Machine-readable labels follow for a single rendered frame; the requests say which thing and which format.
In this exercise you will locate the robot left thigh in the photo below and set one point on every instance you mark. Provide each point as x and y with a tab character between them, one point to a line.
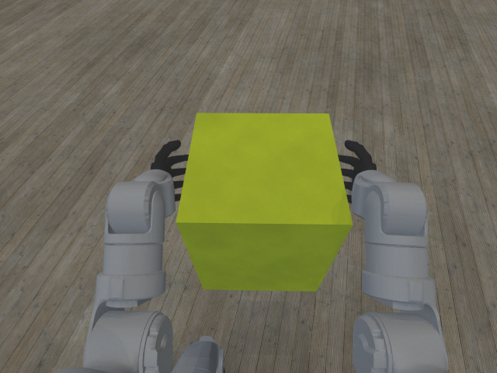
201	357

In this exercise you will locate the robot left upper arm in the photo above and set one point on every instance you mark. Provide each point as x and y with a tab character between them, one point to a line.
129	342

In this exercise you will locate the robot right forearm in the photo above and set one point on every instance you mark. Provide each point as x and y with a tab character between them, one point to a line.
396	223

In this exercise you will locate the robot right upper arm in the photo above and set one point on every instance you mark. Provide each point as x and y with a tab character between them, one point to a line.
392	342

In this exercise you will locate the robot right hand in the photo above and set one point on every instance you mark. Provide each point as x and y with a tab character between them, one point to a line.
362	164

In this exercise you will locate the carton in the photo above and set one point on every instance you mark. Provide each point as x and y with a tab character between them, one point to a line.
263	204

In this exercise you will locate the robot left forearm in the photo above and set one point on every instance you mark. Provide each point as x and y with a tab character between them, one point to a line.
134	231

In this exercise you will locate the robot left hand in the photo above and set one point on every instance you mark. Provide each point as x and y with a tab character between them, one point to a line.
163	162

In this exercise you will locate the left robot shin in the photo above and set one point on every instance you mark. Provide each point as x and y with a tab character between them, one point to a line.
207	338

